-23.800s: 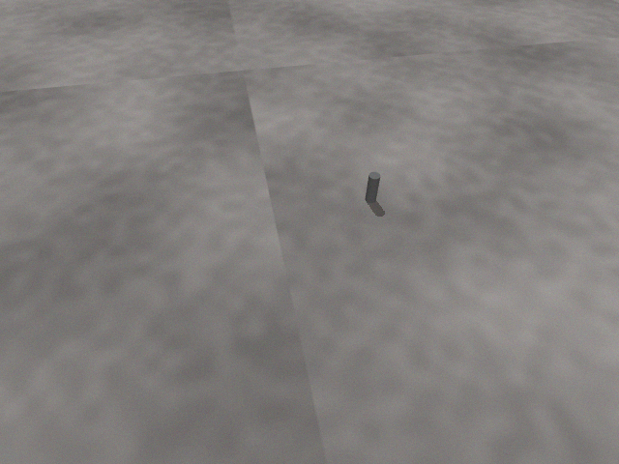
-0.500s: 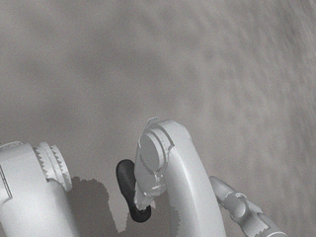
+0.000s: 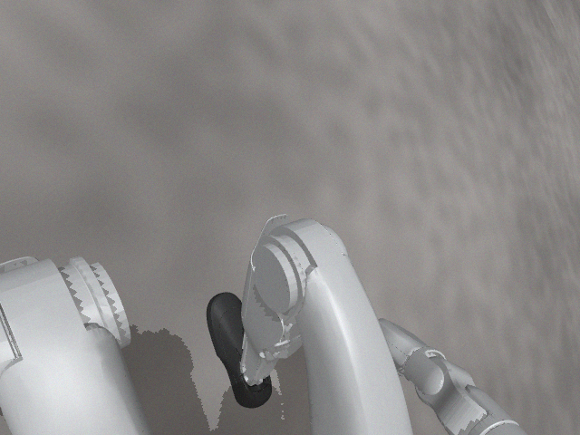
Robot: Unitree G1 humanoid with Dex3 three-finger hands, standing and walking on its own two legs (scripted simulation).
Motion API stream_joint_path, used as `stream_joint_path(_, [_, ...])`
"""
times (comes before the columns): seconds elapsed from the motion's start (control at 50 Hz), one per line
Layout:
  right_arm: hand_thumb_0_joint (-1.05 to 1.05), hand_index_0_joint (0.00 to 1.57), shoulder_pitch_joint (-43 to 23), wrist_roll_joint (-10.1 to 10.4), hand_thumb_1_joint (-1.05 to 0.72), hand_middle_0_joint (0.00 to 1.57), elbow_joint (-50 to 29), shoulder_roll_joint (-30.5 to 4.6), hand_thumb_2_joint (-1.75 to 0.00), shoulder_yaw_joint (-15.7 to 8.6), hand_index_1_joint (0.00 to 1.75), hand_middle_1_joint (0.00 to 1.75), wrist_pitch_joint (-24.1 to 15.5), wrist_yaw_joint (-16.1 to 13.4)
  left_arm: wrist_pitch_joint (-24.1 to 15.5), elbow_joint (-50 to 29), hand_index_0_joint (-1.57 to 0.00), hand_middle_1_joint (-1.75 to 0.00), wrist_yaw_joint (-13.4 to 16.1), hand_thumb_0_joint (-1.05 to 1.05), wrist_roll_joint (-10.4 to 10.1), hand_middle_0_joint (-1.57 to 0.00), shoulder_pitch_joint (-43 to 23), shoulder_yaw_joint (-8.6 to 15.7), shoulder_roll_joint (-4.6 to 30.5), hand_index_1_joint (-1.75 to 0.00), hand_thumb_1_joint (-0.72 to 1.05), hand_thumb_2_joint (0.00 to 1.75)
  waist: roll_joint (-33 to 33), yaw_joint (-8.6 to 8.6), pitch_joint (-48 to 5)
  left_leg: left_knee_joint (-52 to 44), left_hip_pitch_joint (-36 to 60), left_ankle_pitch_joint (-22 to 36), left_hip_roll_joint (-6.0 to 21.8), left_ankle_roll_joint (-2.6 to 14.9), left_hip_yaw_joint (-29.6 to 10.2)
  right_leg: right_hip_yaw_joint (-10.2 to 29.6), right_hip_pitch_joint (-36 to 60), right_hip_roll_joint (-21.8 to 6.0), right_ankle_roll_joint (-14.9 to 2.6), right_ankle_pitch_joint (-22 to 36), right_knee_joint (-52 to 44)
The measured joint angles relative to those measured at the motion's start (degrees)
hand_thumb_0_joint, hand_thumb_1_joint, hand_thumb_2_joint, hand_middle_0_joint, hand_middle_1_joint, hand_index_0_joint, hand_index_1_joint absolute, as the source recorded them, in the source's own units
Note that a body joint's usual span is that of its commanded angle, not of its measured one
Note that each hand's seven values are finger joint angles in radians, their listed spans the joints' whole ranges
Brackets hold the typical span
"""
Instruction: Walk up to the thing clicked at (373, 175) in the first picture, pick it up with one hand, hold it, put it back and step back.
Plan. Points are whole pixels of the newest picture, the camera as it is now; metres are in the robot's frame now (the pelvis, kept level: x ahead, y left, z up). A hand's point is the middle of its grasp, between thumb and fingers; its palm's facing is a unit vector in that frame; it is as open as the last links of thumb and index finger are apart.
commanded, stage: open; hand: left
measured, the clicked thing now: out of the picture +0.42 +0.35 -0.21
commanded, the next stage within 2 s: withdraw in 0.28 s
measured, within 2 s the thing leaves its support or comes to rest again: neither
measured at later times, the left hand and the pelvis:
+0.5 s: hand out of the picture +0.42 +0.34 -0.17, palm faces +0.52 -0.86 +0.01, open 16.6 cm; pelvis +0.00 +0.00 +0.00, yaw +0 degrees
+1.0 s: hand out of the picture +0.37 +0.41 -0.08, palm faces +0.46 -0.88 -0.11, open 17.6 cm; pelvis +0.01 +0.00 +0.03, yaw +3 degrees
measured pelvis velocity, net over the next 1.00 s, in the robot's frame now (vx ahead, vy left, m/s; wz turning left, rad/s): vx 0.01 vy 0.00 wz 0.06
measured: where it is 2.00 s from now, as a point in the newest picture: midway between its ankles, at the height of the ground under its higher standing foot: (175, 410)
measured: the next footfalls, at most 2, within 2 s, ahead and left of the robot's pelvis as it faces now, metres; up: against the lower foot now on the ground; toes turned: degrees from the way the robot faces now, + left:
none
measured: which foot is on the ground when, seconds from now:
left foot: down 0.00-1.00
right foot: down 0.00-1.00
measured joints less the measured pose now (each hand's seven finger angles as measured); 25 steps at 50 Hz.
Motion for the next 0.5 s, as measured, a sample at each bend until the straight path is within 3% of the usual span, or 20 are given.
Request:
stream_joint_path(0.24, [0.00, 0.21, 0.0, 0.1, -0.92, 0.20, -0.6, -0.1, -0.90, 0.3, 0.30, 0.30, 0.2, 0.0, 0.2, 0.3, -0.61, -0.52, 0.2, -0.01, -0.2, -0.60, -0.2, -0.4, 0.3, -0.51, -0.30, 0.39, 0.2, 0.04, 0.0, -0.1, 0.0, 0.2, 0.2, 0.24, -0.2, -0.2, 0.1, 0.2, -0.10, 0.3, -0.3])
stream_joint_path(0.5, [0.00, 0.21, 0.1, 0.2, -0.91, 0.20, -0.5, 0.4, -0.90, 0.7, 0.30, 0.30, 0.3, 0.0, 0.3, -0.2, -0.23, -0.16, 0.1, -0.01, -0.2, -0.23, -0.3, -0.9, 0.1, -0.16, -0.53, 0.13, -0.3, 0.43, 0.0, 0.0, 0.1, -0.1, 0.2, 0.34, -0.4, -0.4, 0.4, 0.2, -0.26, 0.1, -0.6])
